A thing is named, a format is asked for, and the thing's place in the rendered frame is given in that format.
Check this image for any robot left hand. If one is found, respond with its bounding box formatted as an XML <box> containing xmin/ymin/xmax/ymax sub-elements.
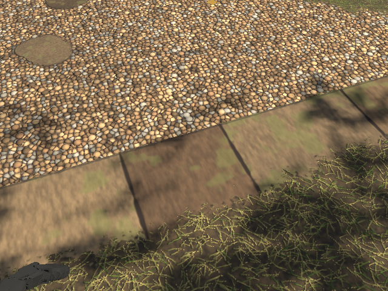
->
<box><xmin>0</xmin><ymin>262</ymin><xmax>70</xmax><ymax>291</ymax></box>

